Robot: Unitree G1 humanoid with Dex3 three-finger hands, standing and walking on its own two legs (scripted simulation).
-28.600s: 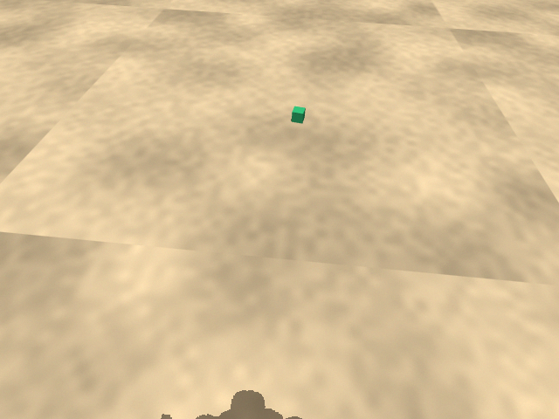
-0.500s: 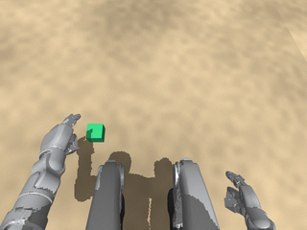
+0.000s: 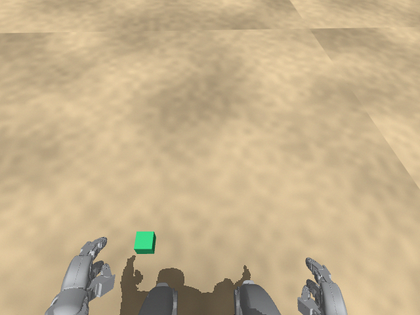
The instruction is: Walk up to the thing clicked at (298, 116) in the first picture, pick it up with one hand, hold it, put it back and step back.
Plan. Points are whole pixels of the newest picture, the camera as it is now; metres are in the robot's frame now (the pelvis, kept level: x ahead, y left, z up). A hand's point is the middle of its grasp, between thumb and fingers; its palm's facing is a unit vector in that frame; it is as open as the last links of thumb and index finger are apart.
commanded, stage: home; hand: left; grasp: from above
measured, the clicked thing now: (145, 242) +0.45 +0.24 -0.63
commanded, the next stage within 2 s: none
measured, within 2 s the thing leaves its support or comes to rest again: neither
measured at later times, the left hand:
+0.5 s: hand (97, 287) +0.19 +0.18 +0.00, palm faces +0.07 -0.98 -0.20, open 7.5 cm
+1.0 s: hand (99, 284) +0.19 +0.18 +0.00, palm faces +0.05 -0.98 -0.21, open 8.4 cm
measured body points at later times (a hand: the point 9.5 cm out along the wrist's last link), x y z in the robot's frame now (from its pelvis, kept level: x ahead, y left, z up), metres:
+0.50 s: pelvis +0.03 +0.00 +0.05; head +0.04 +0.00 +0.50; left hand +0.18 +0.23 +0.02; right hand +0.21 -0.24 -0.01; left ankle +0.04 +0.13 -0.63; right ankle +0.04 -0.14 -0.63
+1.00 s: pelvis +0.03 +0.00 +0.05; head +0.04 +0.00 +0.50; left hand +0.18 +0.23 +0.02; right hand +0.18 -0.24 -0.02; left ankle +0.04 +0.13 -0.63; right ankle +0.04 -0.14 -0.63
